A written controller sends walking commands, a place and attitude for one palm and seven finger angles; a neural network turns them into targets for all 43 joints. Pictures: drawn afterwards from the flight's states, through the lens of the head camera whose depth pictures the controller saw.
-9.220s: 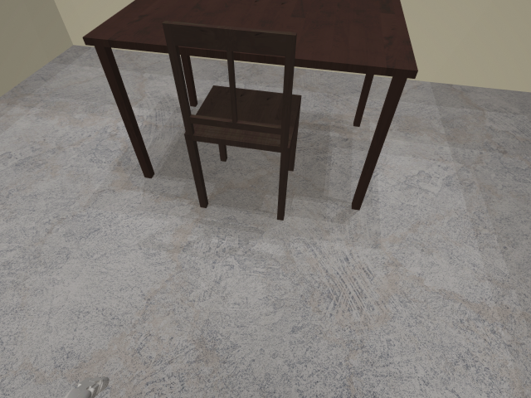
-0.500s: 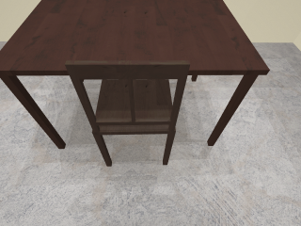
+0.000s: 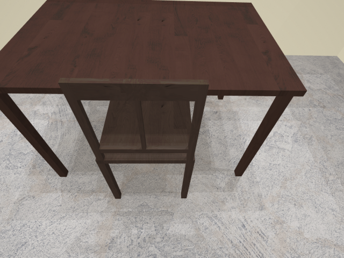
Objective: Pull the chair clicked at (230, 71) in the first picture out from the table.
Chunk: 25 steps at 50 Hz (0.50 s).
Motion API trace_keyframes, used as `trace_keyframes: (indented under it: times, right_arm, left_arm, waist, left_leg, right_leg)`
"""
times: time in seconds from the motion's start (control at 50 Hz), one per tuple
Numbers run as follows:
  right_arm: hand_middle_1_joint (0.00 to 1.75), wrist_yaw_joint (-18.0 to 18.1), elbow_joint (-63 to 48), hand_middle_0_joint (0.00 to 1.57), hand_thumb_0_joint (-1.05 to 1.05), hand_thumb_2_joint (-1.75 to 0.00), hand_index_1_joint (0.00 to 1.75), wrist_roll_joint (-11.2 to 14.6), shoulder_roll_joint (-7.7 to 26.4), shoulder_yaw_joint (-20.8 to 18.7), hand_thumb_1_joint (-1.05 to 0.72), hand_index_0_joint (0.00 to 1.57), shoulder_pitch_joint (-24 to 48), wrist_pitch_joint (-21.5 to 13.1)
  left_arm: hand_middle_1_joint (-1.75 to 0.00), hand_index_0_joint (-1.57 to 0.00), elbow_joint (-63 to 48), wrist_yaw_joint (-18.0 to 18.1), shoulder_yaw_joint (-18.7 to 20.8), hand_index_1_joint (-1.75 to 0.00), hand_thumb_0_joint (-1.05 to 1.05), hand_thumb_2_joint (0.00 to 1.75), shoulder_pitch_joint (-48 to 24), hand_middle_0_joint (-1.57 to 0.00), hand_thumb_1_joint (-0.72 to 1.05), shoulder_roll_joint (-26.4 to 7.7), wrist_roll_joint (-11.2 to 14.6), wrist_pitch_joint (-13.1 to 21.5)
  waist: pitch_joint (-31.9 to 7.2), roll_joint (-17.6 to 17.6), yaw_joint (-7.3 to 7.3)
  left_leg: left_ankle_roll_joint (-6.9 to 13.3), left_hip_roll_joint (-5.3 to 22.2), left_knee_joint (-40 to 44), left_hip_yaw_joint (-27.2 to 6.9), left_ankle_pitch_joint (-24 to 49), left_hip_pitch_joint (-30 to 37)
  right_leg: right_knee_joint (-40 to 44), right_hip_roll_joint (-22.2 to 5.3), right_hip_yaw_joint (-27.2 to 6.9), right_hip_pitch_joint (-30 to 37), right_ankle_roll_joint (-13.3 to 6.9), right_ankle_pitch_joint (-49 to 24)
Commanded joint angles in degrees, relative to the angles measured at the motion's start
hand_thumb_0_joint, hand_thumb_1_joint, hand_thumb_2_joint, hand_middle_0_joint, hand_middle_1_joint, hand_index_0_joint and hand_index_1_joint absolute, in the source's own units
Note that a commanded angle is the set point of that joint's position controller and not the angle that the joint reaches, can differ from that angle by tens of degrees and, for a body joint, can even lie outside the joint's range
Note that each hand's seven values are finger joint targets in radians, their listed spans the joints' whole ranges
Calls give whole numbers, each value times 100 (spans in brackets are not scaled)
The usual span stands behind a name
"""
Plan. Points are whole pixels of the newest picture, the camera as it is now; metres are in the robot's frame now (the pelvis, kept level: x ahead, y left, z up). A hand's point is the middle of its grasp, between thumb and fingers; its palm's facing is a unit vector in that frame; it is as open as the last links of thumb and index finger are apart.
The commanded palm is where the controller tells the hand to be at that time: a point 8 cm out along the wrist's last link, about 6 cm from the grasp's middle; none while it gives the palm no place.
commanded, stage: shuffle to correct the standing spot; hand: left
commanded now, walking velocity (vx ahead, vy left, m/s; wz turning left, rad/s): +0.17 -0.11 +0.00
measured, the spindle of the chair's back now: (141, 126) +0.53 +0.14 -0.09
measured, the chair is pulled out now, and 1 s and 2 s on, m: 0.00 0.00 0.00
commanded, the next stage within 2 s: come to a stop and stand still in 0.32 s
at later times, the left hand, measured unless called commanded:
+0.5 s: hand out of the picture +0.05 +0.08 -0.18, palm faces +0.11 -0.98 -0.13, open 7.4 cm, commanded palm none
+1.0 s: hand (134, 249) +0.17 +0.11 -0.16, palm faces +0.11 -0.96 -0.26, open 7.4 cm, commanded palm none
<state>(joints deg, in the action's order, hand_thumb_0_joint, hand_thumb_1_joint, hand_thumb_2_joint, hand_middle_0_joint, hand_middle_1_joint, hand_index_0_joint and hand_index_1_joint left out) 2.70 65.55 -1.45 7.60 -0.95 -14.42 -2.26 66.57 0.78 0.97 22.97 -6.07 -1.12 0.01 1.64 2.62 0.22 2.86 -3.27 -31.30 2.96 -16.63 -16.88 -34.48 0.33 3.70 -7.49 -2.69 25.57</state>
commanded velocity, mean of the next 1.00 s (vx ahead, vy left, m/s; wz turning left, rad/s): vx -0.02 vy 0.01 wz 0.00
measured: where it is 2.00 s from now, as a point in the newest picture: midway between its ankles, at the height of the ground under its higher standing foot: outside the picture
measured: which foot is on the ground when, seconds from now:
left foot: down 0.00-0.14, up 0.16-0.42, down 0.44-0.80, up 0.82-1.00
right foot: up 0.00-0.14, down 0.16-0.44, up 0.46-0.62, down 0.64-1.00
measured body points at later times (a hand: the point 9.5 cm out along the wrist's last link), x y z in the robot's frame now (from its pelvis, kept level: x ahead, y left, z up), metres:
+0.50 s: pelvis +0.10 -0.07 +0.00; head +0.14 -0.06 +0.44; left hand +0.04 +0.13 -0.17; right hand +0.18 -0.28 -0.16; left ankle +0.12 +0.03 -0.73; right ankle +0.00 -0.15 -0.68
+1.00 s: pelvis +0.13 -0.09 +0.01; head +0.17 -0.09 +0.46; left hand +0.16 +0.16 -0.14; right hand +0.20 -0.33 -0.14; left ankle +0.10 +0.04 -0.70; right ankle +0.14 -0.21 -0.73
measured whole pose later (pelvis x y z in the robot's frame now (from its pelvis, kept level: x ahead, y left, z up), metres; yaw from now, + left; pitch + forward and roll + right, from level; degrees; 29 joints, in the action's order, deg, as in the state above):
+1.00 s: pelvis +0.13 -0.09 +0.01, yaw +5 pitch +0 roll +3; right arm 1.3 58.0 -0.1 11.5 -2.7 -9.6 3.3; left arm 56.3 2.1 2.4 10.3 -10.9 -1.9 -1.3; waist 6.6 2.6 0.9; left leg -2.5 -1.7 -41.9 2.1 -25.2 -17.8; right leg -31.1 -4.6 -0.2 -14.8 0.2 15.7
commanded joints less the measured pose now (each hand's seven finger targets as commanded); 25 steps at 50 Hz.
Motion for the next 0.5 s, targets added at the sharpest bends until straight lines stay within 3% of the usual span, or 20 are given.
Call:
trace_keyframes:
  times: [0.0,0.04,0.06,0.08,0.1,0.12,0.14,0.16,0.18,0.22,0.26,0.3,0.36,0.38,0.4,0.42,0.44,0.46,0.48]
  right_arm:
    - [30,137,21,20,0,-90,30,1,971,-234,-90,20,-1175,-9]
    - [30,117,-184,20,0,-90,30,-5,989,-244,-90,20,-673,10]
    - [30,91,-295,20,0,-90,30,0,995,-246,-90,20,-356,31]
    - [30,49,-370,20,0,-90,30,8,988,-242,-90,20,-75,75]
    - [30,3,-434,20,0,-90,30,19,787,-230,-90,20,123,109]
    - [30,-20,-633,20,0,-90,30,49,383,-186,-90,20,180,124]
    - [30,-58,-706,20,0,-90,30,-34,563,-221,-90,20,325,153]
    - [30,-116,-685,20,0,-90,30,-51,512,-235,-90,20,208,193]
    - [30,-131,-648,20,0,-90,30,-55,436,-240,-90,20,202,172]
    - [30,-146,-647,20,0,-90,30,-46,429,-261,-90,20,170,176]
    - [30,-165,-679,20,0,-90,30,-19,225,-206,-90,20,218,125]
    - [30,-178,-736,20,0,-90,30,-8,80,-126,-90,20,298,72]
    - [30,-127,-521,20,0,-90,30,5,110,-108,-90,20,-375,-45]
    - [30,-97,-407,20,0,-90,30,5,223,-113,-90,20,-748,-82]
    - [30,-41,-282,20,0,-90,30,-14,501,-168,-90,20,-1186,-115]
    - [30,4,-256,20,0,-90,30,-90,973,-274,-90,20,-1602,-128]
    - [30,9,-302,20,0,-90,30,-22,1177,-268,-90,20,-1521,-52]
    - [30,-13,-503,20,0,-90,30,28,1119,-233,-90,20,-915,1]
    - [30,3,-560,20,0,-90,30,29,767,-143,-90,20,-300,-23]
  left_arm:
    - [-30,-20,-519,19,124,-30,0,90,-178,-20,90,-462,-22,72]
    - [-30,-20,-584,-35,169,-30,0,90,-103,-20,90,-342,-19,52]
    - [-30,-20,-510,-75,174,-30,0,90,179,-20,90,-297,-25,61]
    - [-30,-20,-335,-103,193,-30,0,90,617,-20,90,-263,-48,64]
    - [-30,-20,-188,-92,248,-30,0,90,1028,-20,90,-440,-84,89]
    - [-30,-20,-181,-11,325,-30,0,90,1181,-20,90,-945,-115,131]
    - [-30,-20,-317,52,247,-30,0,90,802,-20,90,-895,-15,143]
    - [-30,-20,-411,51,246,-30,0,90,438,-20,90,-880,0,151]
    - [-30,-20,-488,75,246,-30,0,90,261,-20,90,-731,-19,191]
    - [-30,-20,-507,118,174,-30,0,90,86,-20,90,-567,-58,269]
    - [-30,-20,-435,127,171,-30,0,90,310,-20,90,-614,-85,291]
    - [-30,-20,-336,129,157,-30,0,90,465,-20,90,-705,-67,286]
    - [-30,-20,-393,75,147,-30,0,90,134,-20,90,-814,15,315]
    - [-30,-20,-420,61,156,-30,0,90,9,-20,90,-872,55,317]
    - [-30,-20,-478,42,141,-30,0,90,-32,-20,90,-811,72,331]
    - [-30,-20,-639,29,98,-30,0,90,-111,-20,90,-561,132,337]
    - [-30,-20,-812,76,30,-30,0,90,-245,-20,90,-410,124,298]
    - [-30,-20,-955,129,50,-30,0,90,-323,-20,90,-519,99,164]
    - [-30,-20,-857,161,41,-30,0,90,-371,-20,90,-440,50,94]
  waist:
    - [151,-831,-327]
    - [52,-788,-97]
    - [-105,-663,84]
    - [-242,-579,333]
    - [-70,288,570]
    - [245,1931,572]
    - [730,1295,377]
    - [848,655,173]
    - [823,169,82]
    - [717,159,-30]
    - [414,172,95]
    - [149,374,124]
    - [-262,529,-218]
    - [-411,519,-399]
    - [-668,309,-578]
    - [-850,-741,-686]
    - [-564,-1256,-548]
    - [38,-910,-280]
    - [296,-904,1]
  left_leg:
    - [1367,2364,1211,-2787,2652,1330]
    - [1129,2154,1325,-2358,1487,596]
    - [929,1919,1260,-1999,782,195]
    - [607,1531,1001,-1494,-250,-538]
    - [199,811,40,-876,-1127,-1431]
    - [-165,27,-1630,21,-1456,-2380]
    - [-179,345,-2626,-186,-1376,-2312]
    - [-182,510,-3061,-221,-1157,-2242]
    - [-180,563,-3310,-217,-879,-2332]
    - [-238,679,-3183,-193,-865,-2065]
    - [-226,546,-2321,136,-975,-1805]
    - [-188,398,-1495,406,-650,-1367]
    - [-73,-15,-182,793,321,200]
    - [-19,20,321,704,896,858]
    - [204,477,454,126,1799,1842]
    - [1001,1952,569,-1778,3599,2598]
    - [1694,2878,1234,-2647,4516,1959]
    - [1778,2983,1415,-2489,3695,969]
    - [1380,2532,1474,-1887,3336,281]
  right_leg:
    - [-1647,-260,-510,-2129,19,730]
    - [-1228,-391,-628,-1525,29,487]
    - [-643,-338,-454,-872,36,196]
    - [128,-181,-147,129,67,-461]
    - [1177,-292,-476,825,15,-492]
    - [2452,-1629,-2491,827,-413,485]
    - [2794,-2054,-2988,5,-817,538]
    - [2809,-2022,-2711,-281,-1063,714]
    - [2536,-1817,-2459,-155,-1086,-77]
    - [1975,-1616,-1600,-4,-1099,-2524]
    - [1507,-1402,-1038,604,-1055,-4522]
    - [1186,-1223,-812,783,-847,-5529]
    - [456,-865,-420,498,-507,-6450]
    - [-47,-777,-342,298,-360,-6363]
    - [-977,-621,-320,-356,-161,-5676]
    - [-2612,-91,-45,-1727,144,-2960]
    - [-3801,88,-246,-2181,209,700]
    - [-3918,-223,-738,-2057,157,919]
    - [-3327,-403,-821,-1738,192,706]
